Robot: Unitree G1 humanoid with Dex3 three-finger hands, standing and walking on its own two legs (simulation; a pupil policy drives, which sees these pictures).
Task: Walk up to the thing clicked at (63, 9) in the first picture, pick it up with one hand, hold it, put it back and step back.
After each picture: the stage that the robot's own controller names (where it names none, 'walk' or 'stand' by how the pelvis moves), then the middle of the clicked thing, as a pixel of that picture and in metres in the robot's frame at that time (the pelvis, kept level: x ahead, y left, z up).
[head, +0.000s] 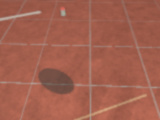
stand; (63, 11) +2.20 +0.25 -0.72
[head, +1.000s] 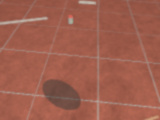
walk; (70, 19) +2.07 +0.15 -0.70
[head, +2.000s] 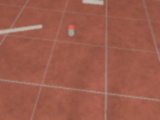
walk; (71, 30) +1.45 +0.12 -0.70
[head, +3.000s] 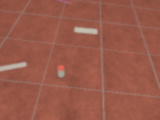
walk; (61, 71) +0.97 +0.13 -0.71
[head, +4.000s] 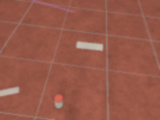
walk; (58, 101) +0.63 +0.14 -0.70
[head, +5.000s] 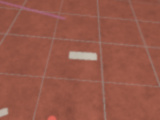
stand; out of the picture +0.47 +0.16 -0.71
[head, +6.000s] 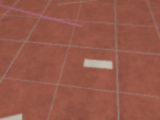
stand; out of the picture +0.42 +0.16 -0.72
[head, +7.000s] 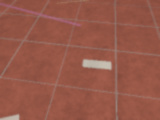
stand; out of the picture +0.40 +0.17 -0.72
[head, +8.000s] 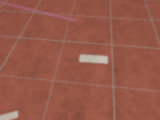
stand; out of the picture +0.42 +0.18 -0.72
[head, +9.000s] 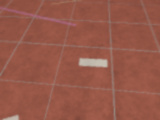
stand; out of the picture +0.42 +0.18 -0.73
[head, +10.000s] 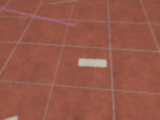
stand; out of the picture +0.41 +0.18 -0.73
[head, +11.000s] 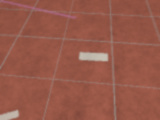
go down; out of the picture +0.41 +0.18 -0.72
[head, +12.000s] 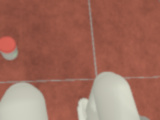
go down; (8, 48) +0.50 +0.21 -0.30
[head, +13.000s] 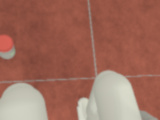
close in; (5, 47) +0.49 +0.22 -0.29
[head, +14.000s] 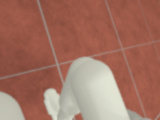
close in; out of the picture +0.48 +0.26 -0.23
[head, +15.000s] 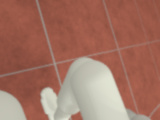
close; out of the picture +0.47 +0.27 -0.24
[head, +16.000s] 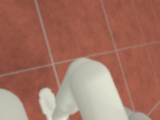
lift; out of the picture +0.45 +0.24 -0.25
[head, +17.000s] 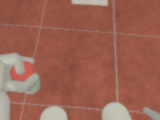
lift; (27, 78) +0.36 +0.19 -0.03
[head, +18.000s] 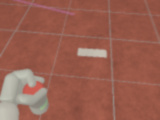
hold; (36, 98) +0.31 +0.17 -0.01
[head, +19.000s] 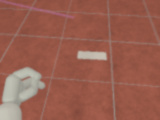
hold; out of the picture -0.03 -0.05 -0.70
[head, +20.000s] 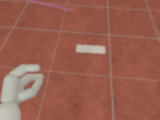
stand; out of the picture -0.01 -0.06 -0.70
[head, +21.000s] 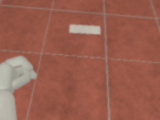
crouch; out of the picture +0.00 -0.07 -0.65
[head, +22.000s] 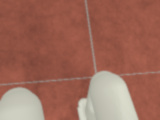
lower; out of the picture +0.08 -0.07 -0.32
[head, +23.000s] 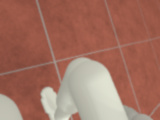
lower; out of the picture +0.10 -0.08 -0.27
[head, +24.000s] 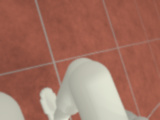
lower; out of the picture +0.10 -0.08 -0.26
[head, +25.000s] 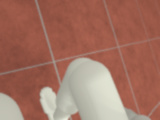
lower; out of the picture +0.10 -0.08 -0.27
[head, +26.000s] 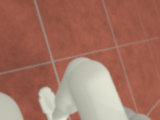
lower; out of the picture +0.10 -0.08 -0.27
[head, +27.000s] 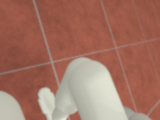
open; out of the picture +0.11 -0.08 -0.27
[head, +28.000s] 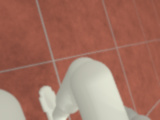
rise; out of the picture +0.11 -0.08 -0.27
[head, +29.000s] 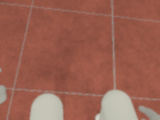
walk; out of the picture +0.07 -0.07 -0.43
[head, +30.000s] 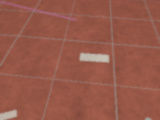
stand; out of the picture -0.03 -0.07 -0.69
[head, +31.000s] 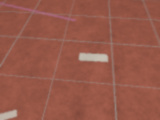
stand; out of the picture -0.02 -0.06 -0.69
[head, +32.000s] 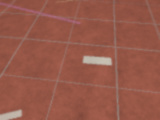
stand; out of the picture -0.02 -0.07 -0.72
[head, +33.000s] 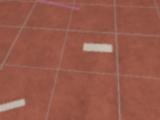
walk; out of the picture +0.00 -0.08 -0.73
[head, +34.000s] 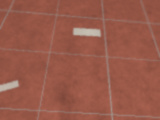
walk; out of the picture +0.06 +0.01 -0.73
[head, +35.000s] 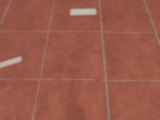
walk; out of the picture +0.30 +0.05 -0.71
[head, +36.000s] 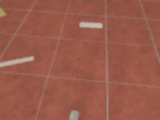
stand; (73, 119) +0.50 +0.07 -0.73
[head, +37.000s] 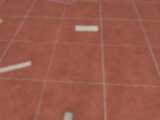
stand; out of the picture +0.51 +0.13 -0.75
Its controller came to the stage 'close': yes
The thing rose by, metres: 0.70
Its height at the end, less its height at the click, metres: -0.02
